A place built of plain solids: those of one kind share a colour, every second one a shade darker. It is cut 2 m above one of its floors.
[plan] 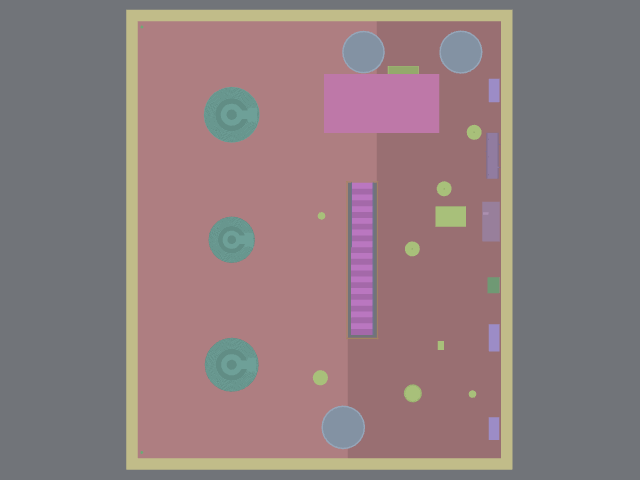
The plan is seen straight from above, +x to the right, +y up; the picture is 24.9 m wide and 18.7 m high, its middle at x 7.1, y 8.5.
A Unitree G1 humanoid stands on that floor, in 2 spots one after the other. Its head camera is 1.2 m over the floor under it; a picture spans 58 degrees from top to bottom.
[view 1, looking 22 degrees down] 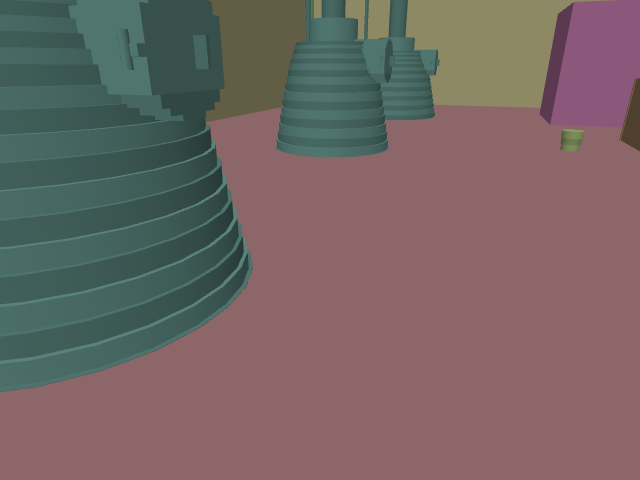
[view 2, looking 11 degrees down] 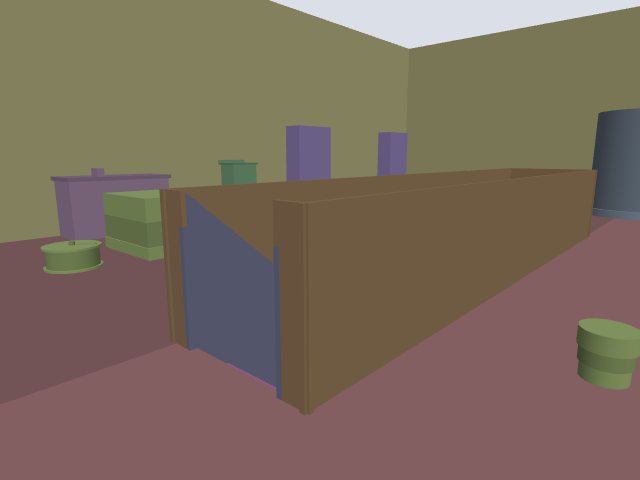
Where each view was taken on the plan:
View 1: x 5.86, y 1.90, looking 110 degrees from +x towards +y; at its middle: upper_floor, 3.20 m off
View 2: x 6.85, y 12.12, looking -48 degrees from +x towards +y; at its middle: well_rail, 1.96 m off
